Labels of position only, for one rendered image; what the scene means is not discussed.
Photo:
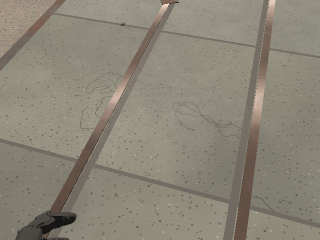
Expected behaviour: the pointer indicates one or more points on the left robot hand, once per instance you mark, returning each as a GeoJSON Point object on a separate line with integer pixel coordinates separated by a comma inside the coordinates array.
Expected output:
{"type": "Point", "coordinates": [44, 223]}

